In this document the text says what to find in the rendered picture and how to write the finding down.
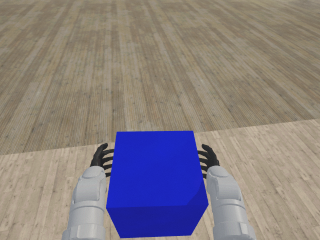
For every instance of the right robot forearm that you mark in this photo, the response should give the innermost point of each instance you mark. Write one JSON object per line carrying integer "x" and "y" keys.
{"x": 228, "y": 208}

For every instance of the left robot hand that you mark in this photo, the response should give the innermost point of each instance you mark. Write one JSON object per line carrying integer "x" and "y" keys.
{"x": 98, "y": 159}

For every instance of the carton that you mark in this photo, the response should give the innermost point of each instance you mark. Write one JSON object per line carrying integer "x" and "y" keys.
{"x": 156, "y": 186}

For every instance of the left robot forearm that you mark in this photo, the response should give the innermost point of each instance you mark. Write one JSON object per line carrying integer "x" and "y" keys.
{"x": 87, "y": 208}

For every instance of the right robot hand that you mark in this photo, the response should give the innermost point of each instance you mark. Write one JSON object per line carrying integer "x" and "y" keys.
{"x": 210, "y": 161}

